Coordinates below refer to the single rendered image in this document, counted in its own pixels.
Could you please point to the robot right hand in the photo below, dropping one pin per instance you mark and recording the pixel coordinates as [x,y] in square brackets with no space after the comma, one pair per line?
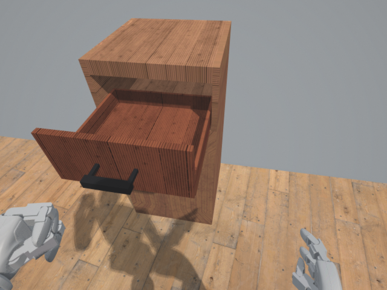
[321,269]

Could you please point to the robot left forearm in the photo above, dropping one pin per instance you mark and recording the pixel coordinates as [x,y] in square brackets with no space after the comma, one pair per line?
[5,284]

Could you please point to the robot left hand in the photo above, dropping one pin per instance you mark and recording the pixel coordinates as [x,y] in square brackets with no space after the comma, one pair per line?
[34,226]

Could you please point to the cabinet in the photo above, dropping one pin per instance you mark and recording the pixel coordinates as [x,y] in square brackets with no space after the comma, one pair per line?
[168,55]

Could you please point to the handle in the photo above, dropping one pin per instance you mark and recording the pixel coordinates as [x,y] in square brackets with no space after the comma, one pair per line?
[108,184]

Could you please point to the drawer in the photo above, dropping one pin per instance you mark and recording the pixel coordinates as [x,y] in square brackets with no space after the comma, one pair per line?
[162,134]

